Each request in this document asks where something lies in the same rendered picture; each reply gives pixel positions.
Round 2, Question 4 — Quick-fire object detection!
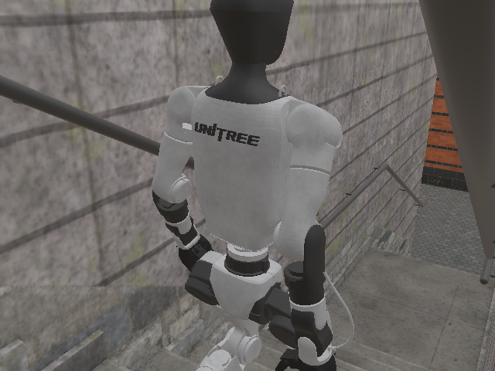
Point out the robot right hand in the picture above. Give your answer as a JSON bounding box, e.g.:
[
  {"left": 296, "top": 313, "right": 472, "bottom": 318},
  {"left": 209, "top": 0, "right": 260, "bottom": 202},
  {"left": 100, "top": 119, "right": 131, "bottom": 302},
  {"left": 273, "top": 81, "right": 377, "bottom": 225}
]
[{"left": 275, "top": 349, "right": 336, "bottom": 371}]

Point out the left robot forearm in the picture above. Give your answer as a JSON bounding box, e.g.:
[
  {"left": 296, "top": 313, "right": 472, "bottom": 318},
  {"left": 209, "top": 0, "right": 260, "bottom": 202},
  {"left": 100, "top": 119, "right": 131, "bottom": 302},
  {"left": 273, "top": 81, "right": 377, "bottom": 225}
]
[{"left": 152, "top": 190, "right": 200, "bottom": 250}]

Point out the humanoid robot head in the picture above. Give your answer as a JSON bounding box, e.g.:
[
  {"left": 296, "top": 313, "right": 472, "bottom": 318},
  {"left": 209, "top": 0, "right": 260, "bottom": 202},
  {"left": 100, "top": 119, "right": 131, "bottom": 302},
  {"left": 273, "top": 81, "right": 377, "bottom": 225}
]
[{"left": 205, "top": 0, "right": 294, "bottom": 104}]

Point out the left robot upper arm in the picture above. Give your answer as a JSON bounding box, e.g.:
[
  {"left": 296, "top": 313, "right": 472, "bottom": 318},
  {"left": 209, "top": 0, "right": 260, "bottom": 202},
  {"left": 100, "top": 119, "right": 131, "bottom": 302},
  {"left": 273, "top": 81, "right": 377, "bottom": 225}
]
[{"left": 152, "top": 86, "right": 211, "bottom": 203}]

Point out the right robot upper arm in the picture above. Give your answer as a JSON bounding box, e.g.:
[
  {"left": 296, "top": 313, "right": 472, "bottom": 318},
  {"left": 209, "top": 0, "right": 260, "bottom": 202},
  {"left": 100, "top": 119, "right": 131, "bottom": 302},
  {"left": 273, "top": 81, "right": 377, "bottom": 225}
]
[{"left": 273, "top": 98, "right": 343, "bottom": 261}]

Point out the right robot forearm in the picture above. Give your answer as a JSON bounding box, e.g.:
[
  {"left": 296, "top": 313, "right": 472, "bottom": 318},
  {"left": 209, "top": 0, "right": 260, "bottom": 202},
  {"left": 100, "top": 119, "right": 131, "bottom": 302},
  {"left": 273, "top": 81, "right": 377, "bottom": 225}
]
[{"left": 284, "top": 224, "right": 333, "bottom": 366}]

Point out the robot right thigh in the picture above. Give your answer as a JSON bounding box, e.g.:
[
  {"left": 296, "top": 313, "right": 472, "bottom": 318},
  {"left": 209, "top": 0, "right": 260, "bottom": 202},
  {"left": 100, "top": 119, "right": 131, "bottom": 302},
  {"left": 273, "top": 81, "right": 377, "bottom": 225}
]
[{"left": 264, "top": 288, "right": 333, "bottom": 371}]

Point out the robot left hand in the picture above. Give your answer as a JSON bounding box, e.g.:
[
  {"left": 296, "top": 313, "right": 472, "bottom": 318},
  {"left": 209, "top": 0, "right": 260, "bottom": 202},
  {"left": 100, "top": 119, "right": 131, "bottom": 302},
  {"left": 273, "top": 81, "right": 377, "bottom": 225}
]
[{"left": 176, "top": 234, "right": 214, "bottom": 272}]

